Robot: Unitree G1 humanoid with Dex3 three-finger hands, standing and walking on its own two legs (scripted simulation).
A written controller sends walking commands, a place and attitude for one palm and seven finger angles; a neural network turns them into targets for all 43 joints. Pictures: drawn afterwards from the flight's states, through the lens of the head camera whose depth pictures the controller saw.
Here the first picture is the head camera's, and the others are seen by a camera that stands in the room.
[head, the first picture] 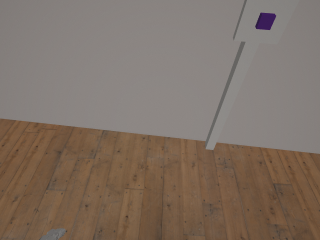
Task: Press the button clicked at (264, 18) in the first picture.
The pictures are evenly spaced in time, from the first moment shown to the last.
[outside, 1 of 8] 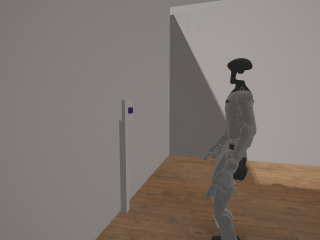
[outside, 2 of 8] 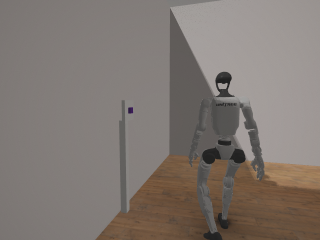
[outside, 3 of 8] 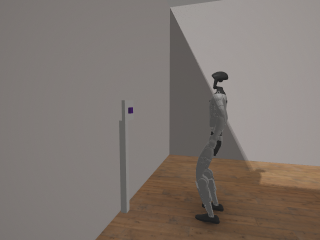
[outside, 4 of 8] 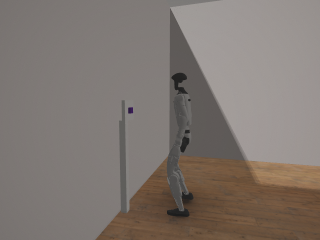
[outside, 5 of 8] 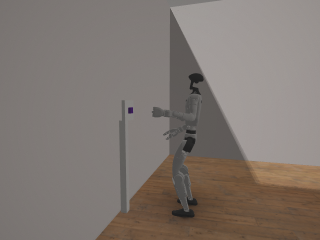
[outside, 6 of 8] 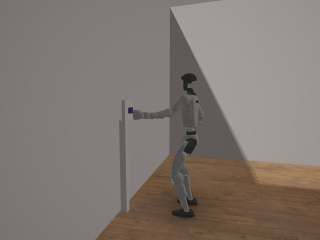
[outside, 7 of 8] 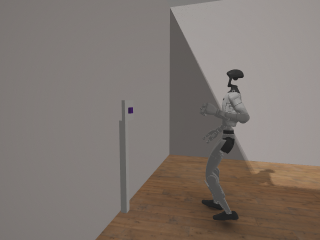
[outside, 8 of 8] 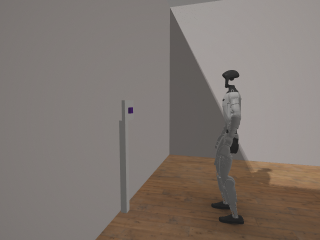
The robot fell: no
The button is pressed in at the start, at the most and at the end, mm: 0 8 0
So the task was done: yes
